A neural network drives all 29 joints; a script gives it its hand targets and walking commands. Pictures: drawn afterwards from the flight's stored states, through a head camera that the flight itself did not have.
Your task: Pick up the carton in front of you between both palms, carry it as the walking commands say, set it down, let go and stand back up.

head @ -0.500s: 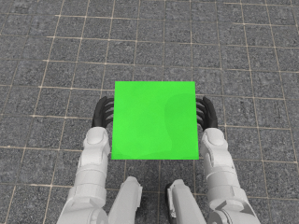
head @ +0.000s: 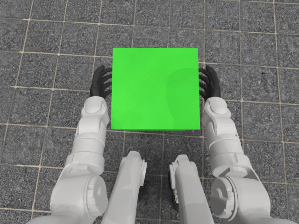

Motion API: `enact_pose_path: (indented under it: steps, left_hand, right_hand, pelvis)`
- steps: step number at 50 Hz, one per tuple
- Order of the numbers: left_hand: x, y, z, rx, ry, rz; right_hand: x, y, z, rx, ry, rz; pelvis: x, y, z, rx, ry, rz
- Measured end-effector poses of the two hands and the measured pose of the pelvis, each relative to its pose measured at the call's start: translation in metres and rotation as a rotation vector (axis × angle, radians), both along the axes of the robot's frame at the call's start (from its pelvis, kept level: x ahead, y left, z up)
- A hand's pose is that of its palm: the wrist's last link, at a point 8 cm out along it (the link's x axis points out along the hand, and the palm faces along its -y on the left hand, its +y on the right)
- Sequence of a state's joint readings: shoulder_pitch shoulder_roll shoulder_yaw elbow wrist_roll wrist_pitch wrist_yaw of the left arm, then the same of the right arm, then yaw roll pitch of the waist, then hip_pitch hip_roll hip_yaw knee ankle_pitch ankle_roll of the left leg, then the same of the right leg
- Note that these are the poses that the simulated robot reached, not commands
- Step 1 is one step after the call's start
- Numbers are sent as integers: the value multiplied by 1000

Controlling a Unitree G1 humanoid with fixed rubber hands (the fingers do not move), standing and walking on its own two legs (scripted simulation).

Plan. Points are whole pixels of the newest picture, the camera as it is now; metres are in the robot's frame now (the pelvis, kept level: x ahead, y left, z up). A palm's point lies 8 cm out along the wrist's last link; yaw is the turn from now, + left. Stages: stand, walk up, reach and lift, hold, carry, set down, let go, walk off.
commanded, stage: set down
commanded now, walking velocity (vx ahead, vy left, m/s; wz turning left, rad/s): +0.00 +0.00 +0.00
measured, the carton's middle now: (154, 97) +0.46 +0.03 -0.18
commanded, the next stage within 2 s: none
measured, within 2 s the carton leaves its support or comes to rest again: rests again in 1.20 s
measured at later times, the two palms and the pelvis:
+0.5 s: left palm (108, 98) +0.46 +0.19 -0.25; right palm (193, 97) +0.49 -0.11 -0.25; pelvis -0.03 +0.00 -0.12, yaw +0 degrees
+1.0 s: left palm (112, 99) +0.48 +0.19 -0.32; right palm (188, 99) +0.50 -0.11 -0.33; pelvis -0.02 +0.00 -0.17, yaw -1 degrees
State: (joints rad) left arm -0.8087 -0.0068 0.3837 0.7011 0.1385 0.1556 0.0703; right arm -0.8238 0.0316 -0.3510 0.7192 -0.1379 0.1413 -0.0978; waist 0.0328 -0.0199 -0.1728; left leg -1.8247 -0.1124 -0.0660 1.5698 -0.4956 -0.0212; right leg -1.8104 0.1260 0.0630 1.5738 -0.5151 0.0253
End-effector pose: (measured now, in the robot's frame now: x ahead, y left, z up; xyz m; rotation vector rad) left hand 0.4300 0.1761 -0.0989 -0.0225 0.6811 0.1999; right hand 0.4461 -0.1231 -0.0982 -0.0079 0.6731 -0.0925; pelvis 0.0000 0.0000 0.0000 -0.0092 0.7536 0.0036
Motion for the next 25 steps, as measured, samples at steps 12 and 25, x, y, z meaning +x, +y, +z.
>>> enact_pose_path:
  steps: [12, 25]
  left_hand:
    - [15, 6, -74, 2, 12, 6]
    - [34, 12, -152, 13, 43, 9]
  right_hand:
    - [18, 6, -75, 0, 12, 14]
    - [40, 12, -153, -11, 41, 29]
  pelvis:
    - [-17, -1, -62, -1, 2, -3]
    - [-28, -1, -119, 0, 6, -8]
